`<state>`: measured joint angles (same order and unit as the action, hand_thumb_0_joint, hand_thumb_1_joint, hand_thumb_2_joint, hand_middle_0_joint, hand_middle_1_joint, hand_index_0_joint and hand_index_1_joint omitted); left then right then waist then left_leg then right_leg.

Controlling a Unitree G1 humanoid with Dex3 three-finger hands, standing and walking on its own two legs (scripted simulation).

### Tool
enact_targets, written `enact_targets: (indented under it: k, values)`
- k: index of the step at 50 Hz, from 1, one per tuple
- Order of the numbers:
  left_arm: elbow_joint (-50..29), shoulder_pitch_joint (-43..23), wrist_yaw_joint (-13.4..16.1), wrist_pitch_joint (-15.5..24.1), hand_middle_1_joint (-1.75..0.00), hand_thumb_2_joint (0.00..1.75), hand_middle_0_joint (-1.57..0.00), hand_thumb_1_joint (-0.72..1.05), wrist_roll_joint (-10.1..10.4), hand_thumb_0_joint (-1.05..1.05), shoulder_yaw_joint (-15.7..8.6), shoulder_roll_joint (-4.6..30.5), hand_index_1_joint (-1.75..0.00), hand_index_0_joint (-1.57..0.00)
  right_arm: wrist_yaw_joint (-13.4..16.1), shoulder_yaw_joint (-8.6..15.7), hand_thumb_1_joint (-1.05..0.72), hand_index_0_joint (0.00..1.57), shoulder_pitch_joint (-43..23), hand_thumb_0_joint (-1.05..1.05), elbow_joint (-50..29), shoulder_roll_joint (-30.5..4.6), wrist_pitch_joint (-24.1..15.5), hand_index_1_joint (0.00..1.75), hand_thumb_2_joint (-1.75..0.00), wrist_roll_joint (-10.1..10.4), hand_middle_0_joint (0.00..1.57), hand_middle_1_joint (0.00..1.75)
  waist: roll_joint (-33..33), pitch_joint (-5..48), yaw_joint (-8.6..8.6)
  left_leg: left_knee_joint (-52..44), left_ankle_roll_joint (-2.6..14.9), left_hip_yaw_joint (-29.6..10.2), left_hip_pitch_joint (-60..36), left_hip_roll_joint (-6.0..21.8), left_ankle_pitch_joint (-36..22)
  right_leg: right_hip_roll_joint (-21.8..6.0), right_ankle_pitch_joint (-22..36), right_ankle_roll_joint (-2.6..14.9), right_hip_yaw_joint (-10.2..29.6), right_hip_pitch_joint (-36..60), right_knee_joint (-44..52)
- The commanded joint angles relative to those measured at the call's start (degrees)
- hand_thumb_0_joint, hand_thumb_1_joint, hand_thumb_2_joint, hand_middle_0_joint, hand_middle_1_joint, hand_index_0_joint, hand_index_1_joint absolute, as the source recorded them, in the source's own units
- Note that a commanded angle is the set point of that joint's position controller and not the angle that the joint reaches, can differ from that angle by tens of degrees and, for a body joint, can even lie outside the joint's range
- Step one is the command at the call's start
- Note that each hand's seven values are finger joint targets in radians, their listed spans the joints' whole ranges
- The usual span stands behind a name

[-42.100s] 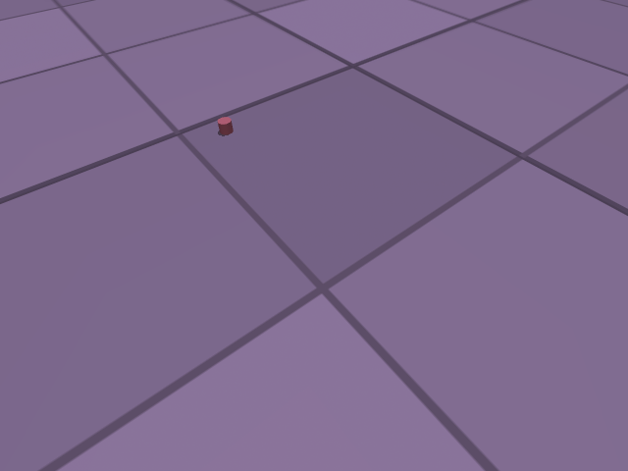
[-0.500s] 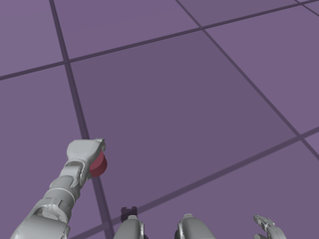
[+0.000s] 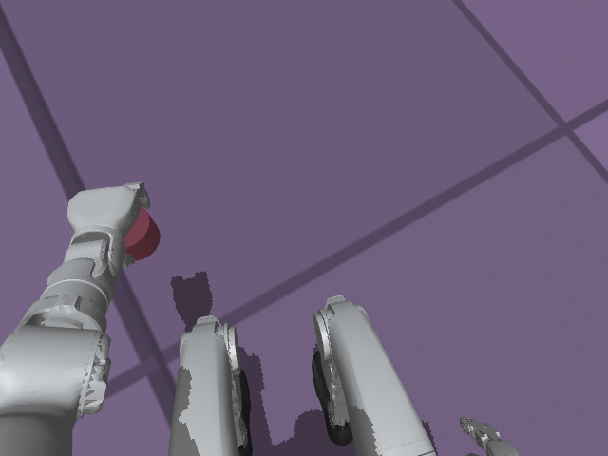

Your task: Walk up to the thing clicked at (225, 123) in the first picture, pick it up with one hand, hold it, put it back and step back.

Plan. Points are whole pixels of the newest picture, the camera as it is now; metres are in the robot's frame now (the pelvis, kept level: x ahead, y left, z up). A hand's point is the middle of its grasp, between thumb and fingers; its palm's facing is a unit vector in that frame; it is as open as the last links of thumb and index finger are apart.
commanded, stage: crouch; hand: left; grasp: from above
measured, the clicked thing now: (129, 231) +0.46 +0.22 -0.17
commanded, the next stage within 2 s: lower in 0.98 s
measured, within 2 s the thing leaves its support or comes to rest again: neither
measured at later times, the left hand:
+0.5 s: hand (143, 233) +0.48 +0.22 -0.26, palm faces -0.45 -0.03 -0.89, open 10.4 cm
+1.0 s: hand (149, 235) +0.49 +0.23 -0.32, palm faces -0.45 -0.02 -0.89, open 10.3 cm
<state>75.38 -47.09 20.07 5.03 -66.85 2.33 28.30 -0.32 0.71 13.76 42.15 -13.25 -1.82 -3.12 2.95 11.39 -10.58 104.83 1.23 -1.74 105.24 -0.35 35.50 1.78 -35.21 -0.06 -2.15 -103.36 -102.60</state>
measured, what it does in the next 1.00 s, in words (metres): lowers itself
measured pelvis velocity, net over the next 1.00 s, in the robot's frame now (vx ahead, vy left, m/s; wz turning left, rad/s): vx -0.01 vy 0.00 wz -0.08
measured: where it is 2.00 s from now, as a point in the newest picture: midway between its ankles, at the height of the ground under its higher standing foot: (287, 423)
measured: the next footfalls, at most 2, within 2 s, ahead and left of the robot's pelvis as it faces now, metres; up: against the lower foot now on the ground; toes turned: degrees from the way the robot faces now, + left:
none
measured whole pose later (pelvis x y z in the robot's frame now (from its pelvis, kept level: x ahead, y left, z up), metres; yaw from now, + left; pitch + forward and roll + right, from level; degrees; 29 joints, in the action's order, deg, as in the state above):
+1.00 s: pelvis -0.01 +0.00 -0.14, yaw -5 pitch +37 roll -7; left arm 88.0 -60.0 24.6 8.9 -72.9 -4.5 41.5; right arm -7.7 -4.8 11.7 42.6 -15.5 -4.5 -7.9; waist 0.2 3.8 -16.4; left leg 132.4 0.8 -5.3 129.6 0.6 40.1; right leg 2.6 -38.4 0.5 -6.4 -126.8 -127.8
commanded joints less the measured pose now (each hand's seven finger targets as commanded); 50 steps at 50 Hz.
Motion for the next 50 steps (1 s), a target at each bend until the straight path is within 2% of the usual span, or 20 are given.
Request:
enact_targets:
  k: [1,4,5,7,8,15,17,19,21,23,24,27,35,36,37,38,41,43,44,50]
  values:
    - [-8.8,-25.1,4.6,1.0,-1.0,1.0,-0.79,0.43,-1.3,0.0,-3.6,16.8,-0.97,-0.83,0.1,3.6,-0.9,0.2,8.6,0.0,-2.1,-13.1,-2.2,0.3,-0.9,-0.9,0.2,0.3,8.0,37.4,-1.28,-9.8,0.14,-1.1,-24.3,-1.1,-3.2,-0.4,5.2,2.62,-1.0,12.8,10.4]
    - [-8.4,-27.1,5.6,1.2,-0.98,1.01,-0.82,0.45,-2.2,0.0,-4.3,17.7,-0.96,-0.85,-0.9,3.1,-0.91,0.2,9.5,0.0,-1.3,-12.7,-2.4,0.3,-0.9,-1.4,0.2,0.3,10.4,40.1,-1.55,-6.1,0.31,-0.3,-24.8,-1.1,-9.0,-0.1,9.9,2.65,-1.2,11.7,7.9]
    - [-7.1,-26.0,5.7,1.1,-0.99,1.02,-0.82,0.45,-2.2,0.0,-4.0,15.9,-0.97,-0.85,-1.4,3.0,-0.91,0.2,9.9,0.0,-1.0,-12.9,-2.6,0.3,-0.9,-1.8,0.2,0.3,10.7,40.2,-2.06,-5.4,0.02,-1.1,-25.7,-0.9,-11.3,-0.4,11.4,2.66,-1.5,10.4,6.4]
    - [-5.8,-26.8,6.3,0.9,-1.01,1.03,-0.82,0.46,-2.4,0.0,-4.5,16.9,-0.98,-0.85,-2.0,3.1,-0.91,0.2,9.7,0.0,-0.6,-13.0,-2.8,0.3,-0.9,-2.1,0.2,0.3,11.4,38.9,-2.47,-3.6,0.07,-1.3,-24.7,-0.7,-12.2,-0.2,12.0,2.63,-2.0,7.9,5.0]
    - [-5.5,-27.8,6.2,0.9,-1.0,1.02,-0.82,0.46,-2.3,0.0,-3.6,14.6,-0.97,-0.85,-2.4,3.0,-0.91,0.2,9.7,0.0,-0.4,-12.9,-3.0,0.3,-0.9,-2.5,0.2,0.3,12.2,38.3,-3.33,-3.3,-0.28,-2.0,-25.2,-0.5,-13.3,-0.5,12.3,2.69,-2.2,6.1,3.9]
    - [-4.6,-27.3,5.9,1.3,-0.96,0.99,-0.84,0.47,-2.8,0.0,-5.0,16.5,-0.93,-0.86,-4.6,3.2,-0.91,0.2,10.3,0.0,-0.1,-13.7,-3.2,0.3,-0.9,-3.4,0.2,0.3,15.0,38.0,-3.08,1.5,-0.63,-2.0,-24.3,-0.1,-17.2,-0.1,14.4,2.72,-3.1,3.6,-1.0]
    - [-4.9,-27.6,5.9,1.7,-0.95,0.96,-0.83,0.46,-2.7,0.0,-5.5,17.4,-0.92,-0.86,-5.0,3.0,-0.91,0.2,10.3,0.0,-0.3,-13.6,-3.1,0.3,-0.9,-3.5,0.2,0.3,14.3,38.2,-3.26,3.0,-0.23,-1.3,-21.3,-0.4,-16.8,0.2,15.6,2.55,-3.0,5.5,-1.6]
    - [-5.7,-28.1,6.0,2.4,-0.96,0.94,-0.82,0.47,-3.3,0.0,-7.4,21.3,-0.92,-0.86,-5.6,3.0,-0.91,0.2,11.3,0.0,0.0,-13.8,-2.9,0.3,-0.9,-3.6,0.2,0.3,12.5,38.3,-3.29,4.8,0.32,-0.5,-18.5,-0.4,-15.9,0.3,16.7,2.22,-2.7,7.5,-1.8]
    - [-4.3,-28.0,5.8,2.7,-0.95,0.94,-0.82,0.46,-3.3,0.0,-6.4,19.7,-0.92,-0.85,-6.0,2.7,-0.91,0.2,10.4,0.0,-0.4,-13.6,-2.7,0.3,-0.9,-3.7,0.2,0.3,11.8,37.8,-3.86,6.2,0.75,0.0,-15.3,-0.6,-13.7,0.7,15.8,2.05,-2.5,7.3,-2.5]
    - [-5.5,-29.1,6.3,3.2,-0.96,0.9,-0.81,0.46,-3.7,0.0,-8.0,22.8,-0.91,-0.85,-6.3,2.8,-0.91,0.2,10.8,0.0,-0.1,-13.8,-2.6,0.3,-0.9,-3.8,0.2,0.3,11.8,37.7,-3.28,7.0,0.87,0.0,-14.7,-0.5,-13.0,0.8,15.2,2.09,-2.6,6.5,-3.1]
    - [-2.6,-27.4,6.2,3.0,-0.94,0.92,-0.8,0.44,-3.7,0.0,-7.3,21.1,-0.91,-0.84,-6.6,2.6,-0.92,0.2,11.0,0.0,-0.3,-14.1,-2.6,0.3,-0.9,-4.0,0.2,0.3,12.3,37.6,-3.39,7.1,0.63,-0.1,-14.8,-0.4,-13.0,0.7,14.8,2.22,-2.8,6.1,-3.8]
    - [-2.2,-29.2,6.8,3.3,-0.95,0.91,-0.81,0.46,-4.1,0.0,-8.2,22.6,-0.91,-0.84,-7.0,2.3,-0.91,0.2,10.9,0.0,-0.2,-14.0,-2.4,0.3,-0.9,-4.2,0.2,0.3,12.0,39.0,-3.62,8.7,0.88,-0.4,-13.9,-0.3,-13.0,1.1,14.9,2.09,-3.0,5.5,-4.9]
    - [-1.0,-33.9,7.4,4.1,-0.91,0.92,-0.81,0.44,-4.9,0.0,-8.1,25.1,-0.89,-0.84,-7.1,1.4,-0.91,0.2,11.0,0.0,0.9,-15.3,-2.6,0.3,-0.9,-4.5,0.2,0.3,13.8,35.1,-4.94,10.3,0.55,-1.4,-10.5,0.0,-7.6,1.5,10.4,2.51,-4.6,-0.3,-8.4]
    - [3.7,-31.0,7.4,3.7,-0.92,0.89,-0.8,0.44,-5.0,0.0,-7.3,23.7,-0.88,-0.83,-7.1,1.2,-0.91,0.2,10.4,0.0,0.5,-15.5,-2.7,0.3,-0.9,-4.4,0.2,0.3,13.0,33.8,-5.04,10.5,0.68,-1.4,-8.9,-0.2,-6.2,1.4,9.4,2.45,-4.6,-1.2,-8.5]
    - [2.1,-32.4,7.3,3.8,-0.91,0.88,-0.8,0.44,-4.7,0.0,-7.1,23.5,-0.87,-0.83,-7.2,0.7,-0.91,0.2,10.6,0.0,0.3,-15.5,-2.8,0.3,-0.9,-4.6,0.2,0.3,13.5,33.1,-5.83,10.3,0.55,-1.6,-8.7,-0.1,-5.5,1.2,8.7,2.4,-4.9,-1.7,-8.7]
    - [2.8,-33.2,7.4,3.7,-0.89,0.86,-0.79,0.42,-4.6,0.0,-7.4,24.9,-0.86,-0.82,-6.9,0.6,-0.91,0.2,10.0,0.0,0.5,-15.6,-2.8,0.3,-0.9,-4.5,0.2,0.3,13.7,33.2,-5.07,10.8,0.72,-1.3,-8.1,-0.1,-4.8,1.5,8.3,2.44,-4.8,-1.9,-8.7]
    - [3.2,-34.3,7.2,3.6,-0.88,0.87,-0.79,0.41,-4.8,0.0,-7.4,26.0,-0.85,-0.82,-6.7,0.0,-0.91,0.2,10.1,0.0,0.5,-16.2,-3.0,0.3,-0.9,-4.5,0.2,0.3,14.9,32.9,-5.59,11.5,0.46,-1.7,-7.7,0.1,-5.0,1.3,8.4,2.56,-5.2,-3.3,-10.5]
    - [0.3,-36.8,7.3,4.0,-0.89,0.88,-0.79,0.42,-5.1,0.0,-8.8,29.0,-0.87,-0.82,-6.7,-0.3,-0.91,0.2,11.2,0.0,0.9,-16.4,-3.0,0.3,-0.9,-4.8,0.2,0.3,15.3,34.0,-5.79,12.6,0.59,-1.5,-7.9,0.0,-5.9,1.4,9.4,2.48,-5.3,-2.4,-10.8]
    - [5.4,-32.7,7.2,3.5,-0.86,0.89,-0.82,0.43,-5.4,0.0,-7.2,26.2,-0.84,-0.84,-6.7,-0.7,-0.91,0.2,10.5,0.0,0.6,-16.3,-3.0,0.3,-0.9,-4.7,0.2,0.3,14.9,32.6,-5.66,12.6,0.47,-1.5,-7.1,-0.1,-5.6,1.6,9.0,2.54,-5.5,-3.1,-11.2]
    - [2.9,-34.2,7.0,3.8,-0.85,0.89,-0.84,0.44,-5.5,0.0,-7.9,28.6,-0.83,-0.85,-6.7,-1.4,-0.92,0.2,11.3,0.0,1.1,-16.9,-3.1,0.3,-0.91,-5.0,0.2,0.3,16.2,32.1,-6.13,14.2,0.42,-1.5,-5.8,0.1,-6.4,1.6,10.0,2.41,-6.0,-3.4,-12.6]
